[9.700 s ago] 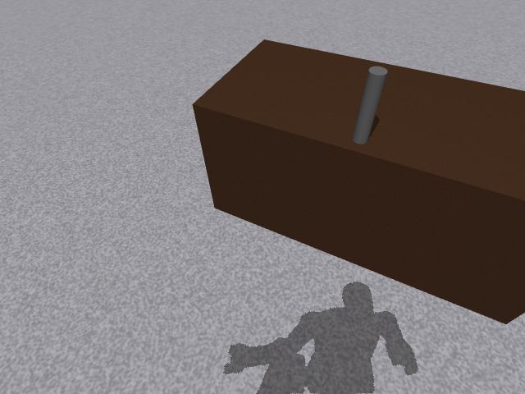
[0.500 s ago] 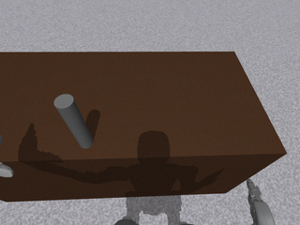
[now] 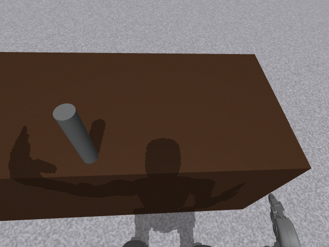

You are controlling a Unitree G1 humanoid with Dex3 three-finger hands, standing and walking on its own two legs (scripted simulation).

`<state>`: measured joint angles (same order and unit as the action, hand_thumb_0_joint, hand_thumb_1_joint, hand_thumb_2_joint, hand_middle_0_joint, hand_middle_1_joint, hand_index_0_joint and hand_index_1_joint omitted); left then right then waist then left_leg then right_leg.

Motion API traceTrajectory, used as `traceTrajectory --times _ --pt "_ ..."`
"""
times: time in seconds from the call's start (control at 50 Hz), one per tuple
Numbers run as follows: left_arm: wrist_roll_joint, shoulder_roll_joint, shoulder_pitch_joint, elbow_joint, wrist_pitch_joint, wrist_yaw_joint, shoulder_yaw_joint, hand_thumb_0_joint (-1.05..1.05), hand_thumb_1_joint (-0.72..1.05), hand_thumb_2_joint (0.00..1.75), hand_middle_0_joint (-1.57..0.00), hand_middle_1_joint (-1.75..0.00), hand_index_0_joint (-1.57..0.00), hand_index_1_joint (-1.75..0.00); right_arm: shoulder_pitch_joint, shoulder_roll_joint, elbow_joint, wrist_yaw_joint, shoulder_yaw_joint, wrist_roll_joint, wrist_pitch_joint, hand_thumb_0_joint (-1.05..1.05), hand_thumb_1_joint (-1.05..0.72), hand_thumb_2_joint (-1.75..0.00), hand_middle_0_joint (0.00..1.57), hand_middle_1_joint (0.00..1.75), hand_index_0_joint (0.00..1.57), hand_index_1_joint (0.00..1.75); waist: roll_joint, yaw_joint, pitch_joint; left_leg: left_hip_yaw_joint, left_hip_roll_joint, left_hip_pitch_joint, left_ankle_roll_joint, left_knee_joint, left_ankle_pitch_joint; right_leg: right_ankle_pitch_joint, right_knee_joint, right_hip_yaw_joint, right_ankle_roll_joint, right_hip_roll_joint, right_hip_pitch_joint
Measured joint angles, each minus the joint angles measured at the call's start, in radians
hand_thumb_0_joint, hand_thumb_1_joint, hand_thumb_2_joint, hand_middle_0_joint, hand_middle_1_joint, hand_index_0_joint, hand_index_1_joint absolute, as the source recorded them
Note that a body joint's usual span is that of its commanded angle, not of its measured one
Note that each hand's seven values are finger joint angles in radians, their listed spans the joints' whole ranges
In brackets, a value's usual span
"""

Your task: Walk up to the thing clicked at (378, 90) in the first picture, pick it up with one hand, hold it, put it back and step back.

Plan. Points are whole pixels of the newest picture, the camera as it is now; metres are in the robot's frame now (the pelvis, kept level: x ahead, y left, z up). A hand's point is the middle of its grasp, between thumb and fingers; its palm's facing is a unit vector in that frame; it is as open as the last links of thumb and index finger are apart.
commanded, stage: approach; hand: left
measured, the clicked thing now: (79, 138) +0.39 +0.24 -0.01
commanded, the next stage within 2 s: close in in 0.52 s
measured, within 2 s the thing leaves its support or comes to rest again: neither
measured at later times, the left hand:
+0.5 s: hand (62, 155) +0.37 +0.30 -0.08, palm faces +0.19 -0.98 +0.08, open 17.7 cm
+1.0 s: hand (72, 155) +0.38 +0.27 -0.08, palm faces +0.18 -0.98 +0.03, open 17.6 cm
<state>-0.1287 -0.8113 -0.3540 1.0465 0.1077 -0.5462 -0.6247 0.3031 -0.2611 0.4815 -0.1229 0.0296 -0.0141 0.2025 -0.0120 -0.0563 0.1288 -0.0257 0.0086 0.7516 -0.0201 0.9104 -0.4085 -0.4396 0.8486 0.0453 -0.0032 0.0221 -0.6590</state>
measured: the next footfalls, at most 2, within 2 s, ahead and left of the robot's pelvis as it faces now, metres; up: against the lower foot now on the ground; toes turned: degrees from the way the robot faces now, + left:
none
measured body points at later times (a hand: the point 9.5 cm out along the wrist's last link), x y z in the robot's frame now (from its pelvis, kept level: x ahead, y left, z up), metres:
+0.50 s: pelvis -0.02 +0.00 -0.06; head +0.11 +0.06 +0.37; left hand +0.36 +0.35 -0.08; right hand +0.13 -0.29 -0.06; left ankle +0.02 +0.10 -0.69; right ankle -0.02 -0.12 -0.69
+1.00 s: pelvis -0.04 +0.00 -0.09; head +0.09 +0.06 +0.34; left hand +0.36 +0.33 -0.08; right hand +0.12 -0.25 -0.06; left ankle +0.02 +0.10 -0.69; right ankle -0.02 -0.12 -0.69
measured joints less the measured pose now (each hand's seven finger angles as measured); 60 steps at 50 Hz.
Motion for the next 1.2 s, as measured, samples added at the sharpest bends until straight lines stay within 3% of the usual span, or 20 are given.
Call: traceTrajectory --times 0.16,0.32,0.4,0.5,0.54,0.6,0.72,0.84,1.0,1.2 --pt "-0.063 0.01 -0.026 0.059 0.088 -0.03 -0.002 -0.01 -0.6 0.02 -0.06 -0.02 -0.06 -0.03 -0.017 -0.003 -0.004 0.01 0.007 0.003 0.013 -0.01 0.51 -0.06 0.06 0.06 0.06 0.05 -0.003 -0.007 0.011 -0.004 -0.002 0.064 -0.002 0.047 -0.015 -0.018 0.048 0.005 0.001 -0.002 -0.063" --pt "-0.138 0.166 -0.061 -0.008 0.247 -0.01 -0.006 -0.01 -0.61 0.01 -0.05 -0.02 -0.04 -0.03 -0.023 0.001 -0.084 0.053 -0.019 0.024 0.022 -0.01 0.52 -0.05 0.06 0.06 0.06 0.05 -0.017 -0.04 0.019 -0.017 0.004 0.21 0.003 0.176 -0.055 -0.06 0.172 0.018 -0.002 0.004 -0.202" --pt "-0.138 0.218 -0.079 -0.01 0.322 0.029 -0.009 -0.01 -0.61 0.01 -0.05 -0.03 -0.04 -0.04 -0.016 -0.011 -0.151 0.075 -0.052 0.033 0.013 -0.01 0.52 -0.05 0.06 0.06 0.06 0.05 -0.034 -0.082 0.011 -0.016 0.013 0.273 0.004 0.235 -0.073 -0.075 0.231 0.017 -0.004 0.012 -0.267" --pt "-0.12 0.239 -0.081 -0.008 0.428 0.079 -0.045 -0.01 -0.61 0.02 -0.06 -0.05 -0.05 -0.06 0.023 -0.039 -0.236 0.099 -0.088 0.046 -0.003 -0.01 0.52 -0.05 0.06 0.06 0.06 0.05 -0.055 -0.128 -0.008 -0.016 0.023 0.368 0.007 0.311 -0.09 -0.091 0.308 0.017 -0.008 0.022 -0.365" --pt "-0.12 0.256 -0.068 -0.055 0.494 0.079 -0.052 -0.01 -0.61 0.03 -0.07 -0.05 -0.05 -0.06 0.048 -0.042 -0.271 0.104 -0.098 0.054 -0.012 -0.01 0.51 -0.06 0.06 0.06 0.06 0.05 -0.055 -0.127 -0.012 -0.02 0.023 0.409 0.009 0.342 -0.096 -0.099 0.341 0.021 -0.01 0.021 -0.406" --pt "-0.131 0.255 -0.079 -0.054 0.538 0.091 -0.023 -0.01 -0.61 0.03 -0.07 -0.06 -0.06 -0.07 0.059 -0.039 -0.309 0.109 -0.088 0.064 -0.026 -0.01 0.51 -0.06 0.06 0.06 0.05 0.05 -0.04 -0.12 -0.001 -0.028 0.02 0.462 0.011 0.385 -0.103 -0.111 0.387 0.03 -0.013 0.018 -0.456" --pt "-0.137 0.231 -0.113 -0.01 0.479 0.114 0.051 -0.01 -0.61 0.03 -0.07 -0.07 -0.07 -0.07 0.054 -0.019 -0.424 0.115 -0.041 0.06 -0.035 -0.01 0.51 -0.05 0.06 0.06 0.06 0.05 -0.018 -0.11 0.048 -0.03 0.014 0.519 0.013 0.439 -0.114 -0.13 0.452 0.033 -0.014 0.013 -0.514" --pt "-0.111 0.265 -0.096 -0.075 0.423 0.168 0.104 -0.01 -0.61 0.01 -0.07 -0.09 -0.09 -0.07 0.139 -0.035 -0.526 0.127 -0.071 0.04 -0.024 -0.01 0.53 -0.05 0.07 0.06 0.06 0.05 -0.015 -0.108 0.057 -0.028 0.006 0.512 0.009 0.448 -0.118 -0.139 0.464 0.031 -0.01 0.005 -0.507" --pt "-0.102 0.318 -0.106 -0.145 0.423 0.256 0.13 -0.01 -0.61 0.01 -0.08 -0.07 -0.1 -0.05 0.187 -0.024 -0.539 0.125 -0.073 0.035 -0.056 -0.01 0.53 -0.04 0.06 0.06 0.06 0.05 -0.02 -0.1 0.029 -0.029 0.002 0.5 0.002 0.443 -0.115 -0.133 0.451 0.033 -0.003 0.001 -0.489" --pt "-0.054 0.366 -0.124 -0.149 0.396 0.329 0.185 -0.01 -0.61 0.0 -0.07 -0.07 -0.09 -0.05 0.159 -0.018 -0.565 0.128 -0.062 0.047 -0.082 -0.01 0.53 -0.05 0.07 0.06 0.06 0.05 -0.019 -0.104 0.034 -0.017 0.001 0.465 -0.007 0.418 -0.12 -0.132 0.422 0.02 0.006 0.0 -0.456"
